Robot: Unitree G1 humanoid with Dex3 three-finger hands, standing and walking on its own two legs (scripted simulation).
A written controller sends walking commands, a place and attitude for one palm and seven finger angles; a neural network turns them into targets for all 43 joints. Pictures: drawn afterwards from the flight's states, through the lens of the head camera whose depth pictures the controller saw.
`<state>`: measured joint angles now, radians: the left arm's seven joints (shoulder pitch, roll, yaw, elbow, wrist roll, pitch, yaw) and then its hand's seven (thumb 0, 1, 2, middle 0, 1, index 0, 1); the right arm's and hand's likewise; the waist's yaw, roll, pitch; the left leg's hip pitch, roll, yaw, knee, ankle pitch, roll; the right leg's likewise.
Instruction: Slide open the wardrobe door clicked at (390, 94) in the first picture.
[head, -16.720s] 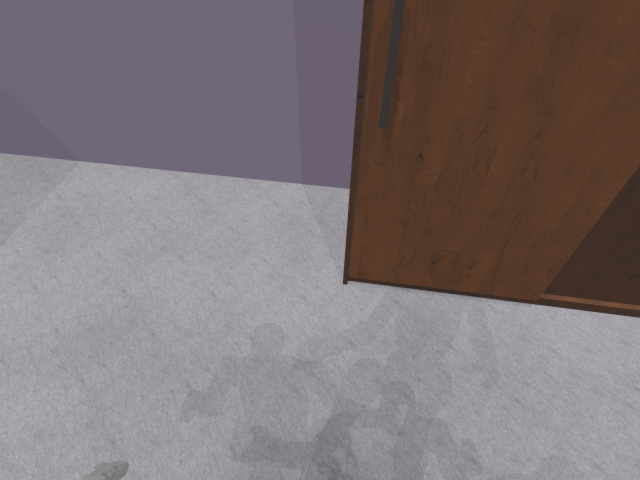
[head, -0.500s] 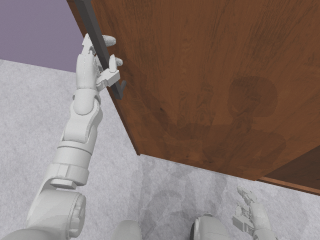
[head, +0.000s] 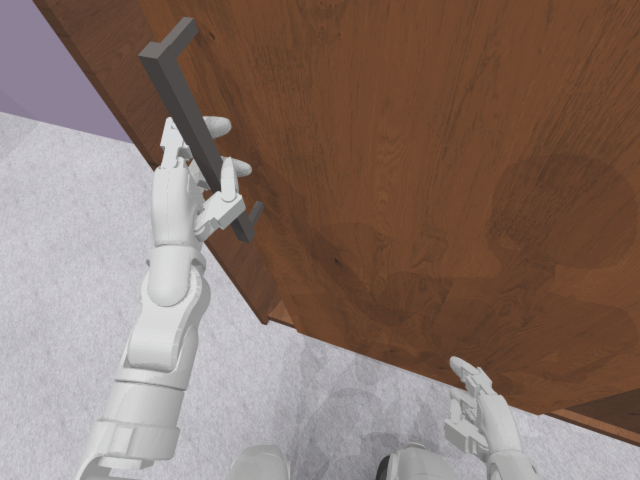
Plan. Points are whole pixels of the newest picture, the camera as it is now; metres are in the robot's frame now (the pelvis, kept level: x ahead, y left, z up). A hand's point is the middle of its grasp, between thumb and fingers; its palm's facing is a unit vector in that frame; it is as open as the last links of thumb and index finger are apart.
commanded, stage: step sideways, sliding the door along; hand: left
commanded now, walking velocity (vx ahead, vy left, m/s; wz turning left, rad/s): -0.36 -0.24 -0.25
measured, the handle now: (222, 156) +0.41 +0.19 +0.13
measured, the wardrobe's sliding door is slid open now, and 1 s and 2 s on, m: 0.11 0.36 0.48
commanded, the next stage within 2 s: stop walking and hold the door there in 1.84 s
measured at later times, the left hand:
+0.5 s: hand (353, 231) +0.34 +0.03 +0.13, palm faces +0.11 -0.99 -0.10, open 6.3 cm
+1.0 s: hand (472, 266) +0.31 -0.08 +0.13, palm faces +0.01 -1.00 -0.10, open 6.1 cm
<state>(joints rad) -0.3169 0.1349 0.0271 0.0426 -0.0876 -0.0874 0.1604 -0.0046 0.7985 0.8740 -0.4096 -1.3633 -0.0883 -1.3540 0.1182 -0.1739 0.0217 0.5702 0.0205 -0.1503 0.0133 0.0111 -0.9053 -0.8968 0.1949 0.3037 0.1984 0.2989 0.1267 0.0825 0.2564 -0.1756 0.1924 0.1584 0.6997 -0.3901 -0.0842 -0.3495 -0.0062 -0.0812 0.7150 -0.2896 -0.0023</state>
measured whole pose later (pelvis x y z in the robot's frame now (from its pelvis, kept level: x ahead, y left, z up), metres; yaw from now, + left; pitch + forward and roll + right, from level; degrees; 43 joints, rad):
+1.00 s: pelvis -0.07 -0.17 +0.02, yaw -9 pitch -1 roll -2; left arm -0.28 0.13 0.01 0.05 -0.04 -0.07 0.14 0.00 0.81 0.85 -0.35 -1.40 -0.17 -1.36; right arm 0.15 -0.22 -0.02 0.58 0.00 -0.10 0.00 0.01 -0.91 -0.90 0.19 0.30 0.20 0.30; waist 0.09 0.06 0.20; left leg -0.19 0.19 0.14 0.53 -0.30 -0.08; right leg -0.51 -0.01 -0.03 0.98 -0.38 0.03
